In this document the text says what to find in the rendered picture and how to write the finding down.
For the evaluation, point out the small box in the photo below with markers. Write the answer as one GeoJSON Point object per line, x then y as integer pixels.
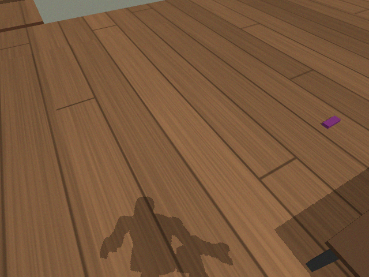
{"type": "Point", "coordinates": [330, 122]}

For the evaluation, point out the coffee table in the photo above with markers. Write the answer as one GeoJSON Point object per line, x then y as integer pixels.
{"type": "Point", "coordinates": [350, 245]}

